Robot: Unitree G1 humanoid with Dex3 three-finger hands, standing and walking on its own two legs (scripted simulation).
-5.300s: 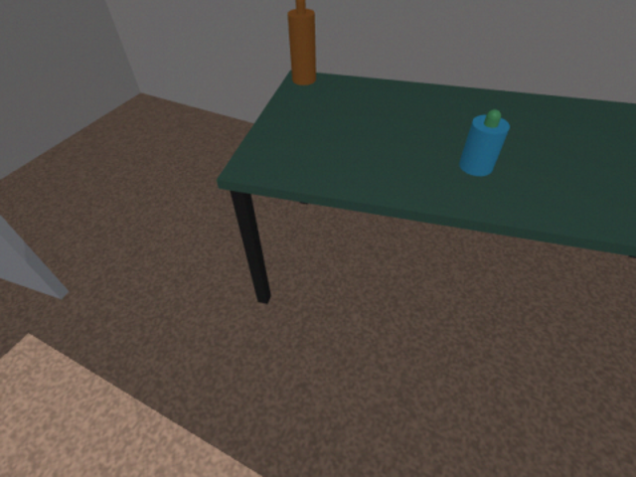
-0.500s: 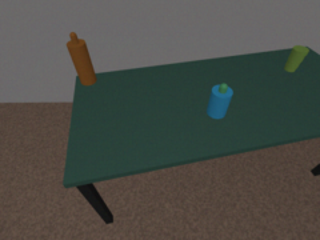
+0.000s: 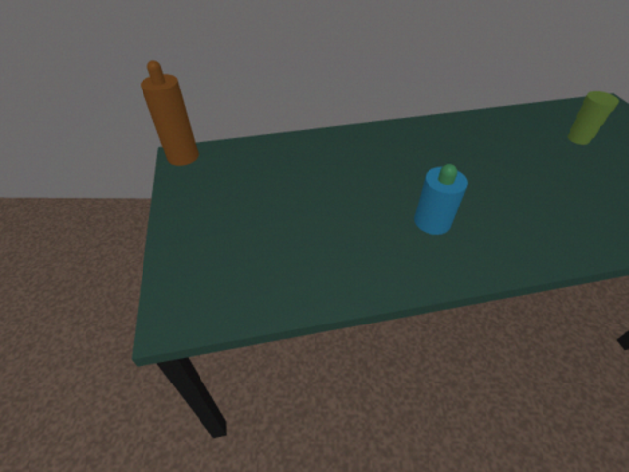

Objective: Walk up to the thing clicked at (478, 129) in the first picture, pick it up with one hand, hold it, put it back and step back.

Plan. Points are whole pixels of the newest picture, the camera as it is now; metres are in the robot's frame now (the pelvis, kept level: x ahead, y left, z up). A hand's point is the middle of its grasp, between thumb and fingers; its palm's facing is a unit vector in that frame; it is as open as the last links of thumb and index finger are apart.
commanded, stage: stand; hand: right
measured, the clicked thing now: (441, 195) +0.68 -0.25 -0.09
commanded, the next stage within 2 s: walk up in 1.54 s
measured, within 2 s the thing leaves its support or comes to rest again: neither
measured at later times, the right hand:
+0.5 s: hand out of the picture +0.09 -0.26 -0.15, palm faces -0.03 +0.94 -0.34, open 7.4 cm
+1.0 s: hand out of the picture +0.09 -0.25 -0.15, palm faces -0.03 +0.94 -0.34, open 7.4 cm
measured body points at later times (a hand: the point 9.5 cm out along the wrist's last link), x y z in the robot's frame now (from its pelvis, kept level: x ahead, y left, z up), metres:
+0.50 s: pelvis +0.01 +0.00 +0.00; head +0.02 +0.00 +0.45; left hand +0.08 +0.30 -0.14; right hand +0.09 -0.30 -0.13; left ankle +0.02 +0.11 -0.75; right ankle -0.02 -0.15 -0.75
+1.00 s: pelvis +0.01 +0.00 +0.00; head +0.02 +0.00 +0.45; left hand +0.07 +0.30 -0.14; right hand +0.09 -0.30 -0.13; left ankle +0.02 +0.11 -0.75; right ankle -0.02 -0.15 -0.75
